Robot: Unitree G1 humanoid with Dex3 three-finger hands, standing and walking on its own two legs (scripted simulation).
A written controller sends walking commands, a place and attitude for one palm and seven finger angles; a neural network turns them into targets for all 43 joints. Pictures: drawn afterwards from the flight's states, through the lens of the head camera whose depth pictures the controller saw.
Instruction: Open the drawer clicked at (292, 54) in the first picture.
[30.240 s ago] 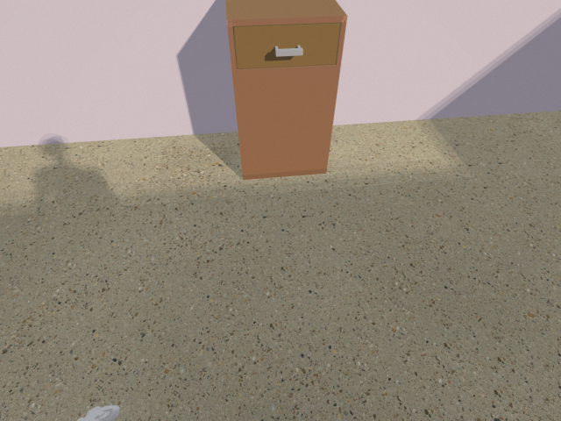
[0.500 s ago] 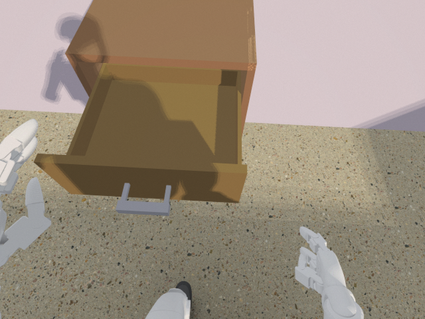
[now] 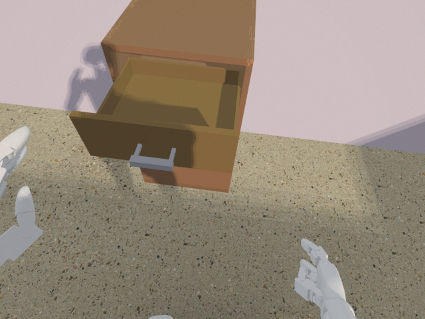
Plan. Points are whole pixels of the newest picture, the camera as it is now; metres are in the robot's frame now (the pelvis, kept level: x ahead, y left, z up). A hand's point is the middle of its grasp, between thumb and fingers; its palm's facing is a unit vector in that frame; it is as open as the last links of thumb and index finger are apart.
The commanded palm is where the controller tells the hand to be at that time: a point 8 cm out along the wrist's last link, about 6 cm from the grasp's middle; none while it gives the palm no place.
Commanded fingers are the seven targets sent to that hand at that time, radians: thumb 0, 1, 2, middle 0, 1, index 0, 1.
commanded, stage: stop stepping back and stand still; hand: left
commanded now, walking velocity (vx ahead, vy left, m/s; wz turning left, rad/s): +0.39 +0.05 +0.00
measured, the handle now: (154, 156) +0.49 +0.19 -0.07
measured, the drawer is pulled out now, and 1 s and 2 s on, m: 0.29 0.29 0.29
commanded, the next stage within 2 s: let the arm hang, fingers relaxed in 0.78 s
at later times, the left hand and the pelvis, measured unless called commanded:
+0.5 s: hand out of the picture +0.08 +0.19 +0.19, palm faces +0.37 -0.76 -0.54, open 7.4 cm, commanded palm +0.02 +0.25 +0.18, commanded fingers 0.00 0.90 0.90 -0.20 -0.30 -0.20 -0.30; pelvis -0.09 -0.04 +0.00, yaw +3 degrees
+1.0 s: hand out of the picture +0.08 +0.21 +0.04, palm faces +0.26 -0.86 -0.44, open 7.4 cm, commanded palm none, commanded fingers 0.00 0.90 0.90 -0.20 -0.30 -0.20 -0.30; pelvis -0.11 -0.04 -0.01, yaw +8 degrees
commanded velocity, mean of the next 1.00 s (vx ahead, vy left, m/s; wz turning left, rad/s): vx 0.15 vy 0.06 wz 0.00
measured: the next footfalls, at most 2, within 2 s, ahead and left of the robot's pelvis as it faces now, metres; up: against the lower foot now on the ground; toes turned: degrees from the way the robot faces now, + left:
right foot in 0.02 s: -0.03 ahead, -0.14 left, +0.00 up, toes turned +6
left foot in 0.30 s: -0.08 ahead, +0.10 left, +0.00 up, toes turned +5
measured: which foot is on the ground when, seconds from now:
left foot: down 0.00-0.04, up 0.06-0.28, down 0.30-0.52, up 0.54-0.82, down 0.84-1.00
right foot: up 0.00-0.00, down 0.02-1.00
